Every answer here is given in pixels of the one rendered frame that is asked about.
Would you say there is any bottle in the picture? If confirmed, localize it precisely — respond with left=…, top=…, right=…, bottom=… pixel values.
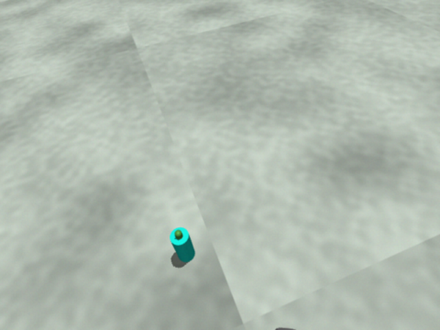
left=170, top=228, right=195, bottom=262

